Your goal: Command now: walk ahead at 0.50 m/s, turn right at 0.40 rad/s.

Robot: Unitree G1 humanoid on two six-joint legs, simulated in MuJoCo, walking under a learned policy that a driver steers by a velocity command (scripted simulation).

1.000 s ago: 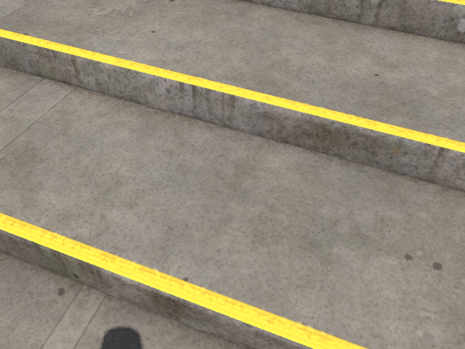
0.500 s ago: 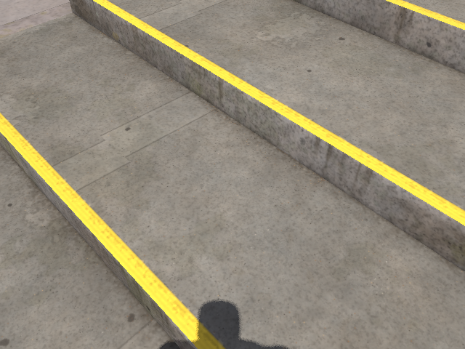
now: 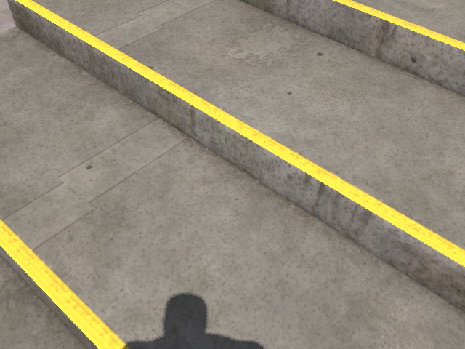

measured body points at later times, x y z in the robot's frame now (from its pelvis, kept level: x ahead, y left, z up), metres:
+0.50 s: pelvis +0.25 -0.09 +0.08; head +0.26 -0.09 +0.53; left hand +0.27 +0.16 -0.07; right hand +0.32 -0.36 -0.03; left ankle +0.30 +0.12 -0.40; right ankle +0.25 -0.11 -0.58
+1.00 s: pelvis +0.53 -0.14 +0.15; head +0.54 -0.16 +0.60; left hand +0.77 +0.03 +0.05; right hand +0.52 -0.42 +0.03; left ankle +0.65 -0.10 -0.58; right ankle +0.42 -0.23 -0.51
